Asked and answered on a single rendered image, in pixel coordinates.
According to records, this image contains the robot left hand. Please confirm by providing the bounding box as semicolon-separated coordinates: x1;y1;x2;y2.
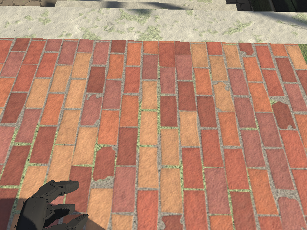
14;180;88;230

